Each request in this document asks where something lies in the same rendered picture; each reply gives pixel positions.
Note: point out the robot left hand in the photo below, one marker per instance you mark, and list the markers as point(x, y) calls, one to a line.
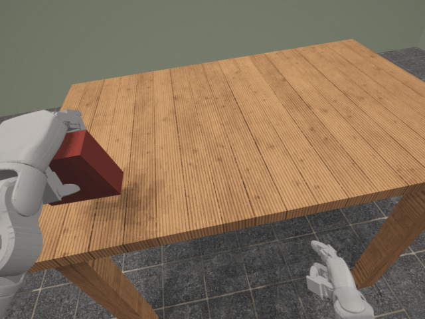
point(33, 139)

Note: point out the robot left forearm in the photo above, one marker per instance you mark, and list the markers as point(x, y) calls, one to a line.
point(21, 201)

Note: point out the robot right hand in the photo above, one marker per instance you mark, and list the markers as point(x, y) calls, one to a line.
point(324, 280)

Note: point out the sponge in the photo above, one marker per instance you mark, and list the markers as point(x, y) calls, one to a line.
point(80, 160)

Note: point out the robot right forearm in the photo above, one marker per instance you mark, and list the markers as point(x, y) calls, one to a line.
point(349, 303)

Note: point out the table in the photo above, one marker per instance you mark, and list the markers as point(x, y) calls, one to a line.
point(225, 145)

